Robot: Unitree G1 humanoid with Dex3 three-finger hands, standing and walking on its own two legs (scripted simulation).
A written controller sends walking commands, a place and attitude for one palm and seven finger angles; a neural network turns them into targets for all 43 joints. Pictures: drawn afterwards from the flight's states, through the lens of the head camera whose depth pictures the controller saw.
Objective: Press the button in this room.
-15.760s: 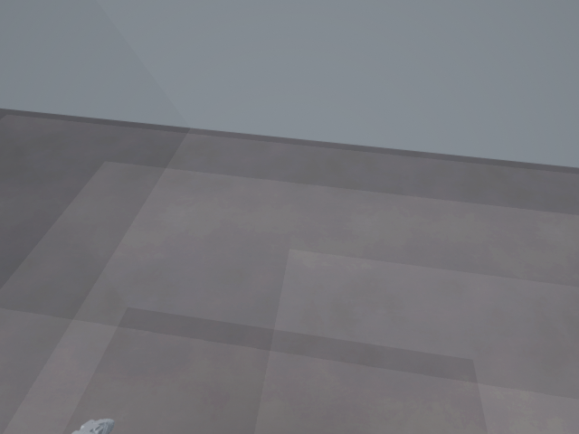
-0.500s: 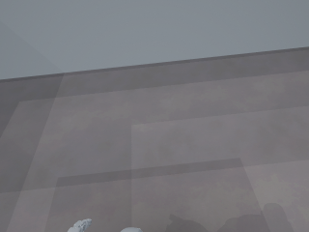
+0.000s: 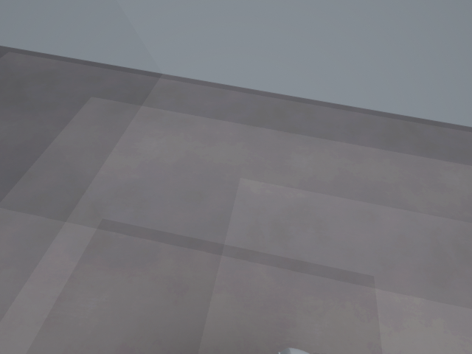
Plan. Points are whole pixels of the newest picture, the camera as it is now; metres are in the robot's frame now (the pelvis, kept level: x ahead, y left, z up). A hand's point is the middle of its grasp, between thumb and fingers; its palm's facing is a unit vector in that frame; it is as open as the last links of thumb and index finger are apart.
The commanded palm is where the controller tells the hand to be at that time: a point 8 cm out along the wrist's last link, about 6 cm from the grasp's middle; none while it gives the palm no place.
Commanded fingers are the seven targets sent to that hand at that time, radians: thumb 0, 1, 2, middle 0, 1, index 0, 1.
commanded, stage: turn or walk to find it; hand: left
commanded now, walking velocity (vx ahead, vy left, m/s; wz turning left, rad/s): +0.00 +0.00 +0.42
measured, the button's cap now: out of the picture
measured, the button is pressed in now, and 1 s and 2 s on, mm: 0 0 0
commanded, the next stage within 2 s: stand and wait in 0.58 s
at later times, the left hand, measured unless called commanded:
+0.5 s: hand out of the picture +0.03 +0.14 -0.14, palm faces +0.22 -0.93 -0.29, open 7.4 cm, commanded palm none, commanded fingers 0.00 0.90 0.90 -0.20 -0.30 -0.20 -0.30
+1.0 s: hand out of the picture -0.12 +0.13 -0.18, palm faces +0.29 -0.94 -0.20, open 7.4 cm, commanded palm none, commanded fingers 0.00 0.90 0.90 -0.20 -0.30 -0.20 -0.30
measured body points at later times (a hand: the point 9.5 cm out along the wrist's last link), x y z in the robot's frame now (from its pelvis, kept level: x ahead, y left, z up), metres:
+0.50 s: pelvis -0.02 -0.07 +0.00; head +0.00 -0.10 +0.45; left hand +0.01 +0.19 -0.12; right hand +0.06 -0.31 -0.17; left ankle -0.08 +0.09 -0.64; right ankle +0.01 -0.14 -0.74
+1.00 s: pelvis -0.06 -0.05 +0.00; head -0.04 -0.04 +0.45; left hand -0.13 +0.18 -0.16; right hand +0.08 -0.25 -0.15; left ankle -0.12 +0.07 -0.74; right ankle -0.04 -0.16 -0.70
